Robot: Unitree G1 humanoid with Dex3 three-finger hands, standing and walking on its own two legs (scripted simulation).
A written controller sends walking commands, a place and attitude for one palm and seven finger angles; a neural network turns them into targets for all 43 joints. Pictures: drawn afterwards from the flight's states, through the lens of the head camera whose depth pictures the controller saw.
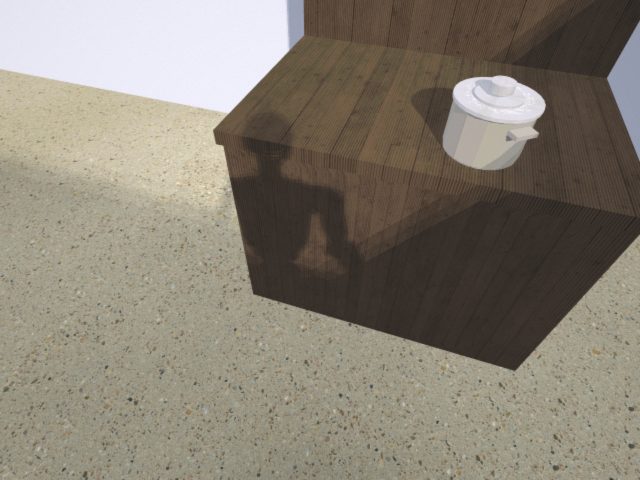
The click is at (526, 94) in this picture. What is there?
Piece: lid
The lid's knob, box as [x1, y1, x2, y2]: [488, 76, 517, 95]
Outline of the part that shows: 492,77 488,89 491,92 498,95 510,95 513,93 517,83 514,79 506,76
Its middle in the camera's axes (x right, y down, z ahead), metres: +0.37 -0.31 +0.79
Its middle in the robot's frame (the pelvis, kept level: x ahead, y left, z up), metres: +0.83 -0.32 +0.11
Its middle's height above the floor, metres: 0.89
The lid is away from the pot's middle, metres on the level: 0.00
